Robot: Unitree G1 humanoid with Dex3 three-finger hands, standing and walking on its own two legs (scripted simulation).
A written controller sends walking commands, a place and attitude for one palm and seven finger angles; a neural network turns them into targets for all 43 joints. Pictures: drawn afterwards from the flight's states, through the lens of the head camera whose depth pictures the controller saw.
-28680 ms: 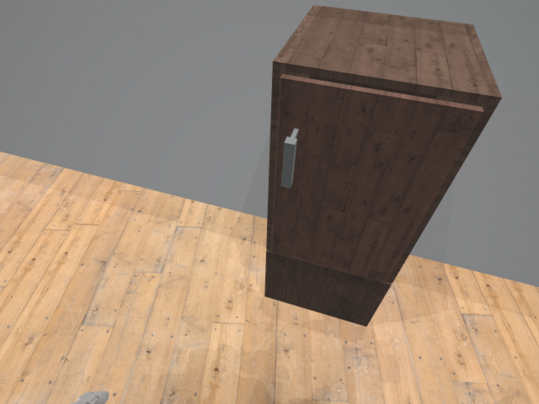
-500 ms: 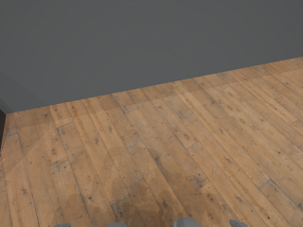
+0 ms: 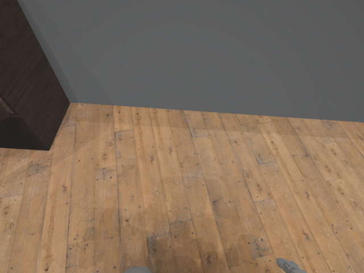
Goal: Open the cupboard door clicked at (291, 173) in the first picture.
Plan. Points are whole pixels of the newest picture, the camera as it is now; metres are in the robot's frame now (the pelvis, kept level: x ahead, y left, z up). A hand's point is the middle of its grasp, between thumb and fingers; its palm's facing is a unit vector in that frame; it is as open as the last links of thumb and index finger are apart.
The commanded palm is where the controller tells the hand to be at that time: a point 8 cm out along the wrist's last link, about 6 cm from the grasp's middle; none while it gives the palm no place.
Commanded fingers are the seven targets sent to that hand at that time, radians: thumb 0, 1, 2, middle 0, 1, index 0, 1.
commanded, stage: turn to face it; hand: left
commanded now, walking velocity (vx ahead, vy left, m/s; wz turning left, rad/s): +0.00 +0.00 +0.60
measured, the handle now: out of the picture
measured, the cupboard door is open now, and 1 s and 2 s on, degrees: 48 48 48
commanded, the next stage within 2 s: take the last steps up to it in 1.30 s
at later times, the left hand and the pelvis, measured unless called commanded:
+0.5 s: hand out of the picture +0.07 +0.17 -0.13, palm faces +0.27 -0.92 -0.28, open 7.4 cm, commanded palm none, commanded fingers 0.00 0.90 0.90 -0.20 -0.30 -0.20 -0.30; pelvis +0.02 -0.05 +0.02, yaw +17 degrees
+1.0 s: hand out of the picture +0.00 +0.21 -0.15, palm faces +0.56 -0.79 -0.25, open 7.4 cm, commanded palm none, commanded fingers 0.00 0.90 0.90 -0.20 -0.30 -0.20 -0.30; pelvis +0.04 -0.03 +0.02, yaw +34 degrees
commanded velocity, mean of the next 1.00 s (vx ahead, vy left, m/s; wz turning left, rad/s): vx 0.00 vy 0.00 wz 0.57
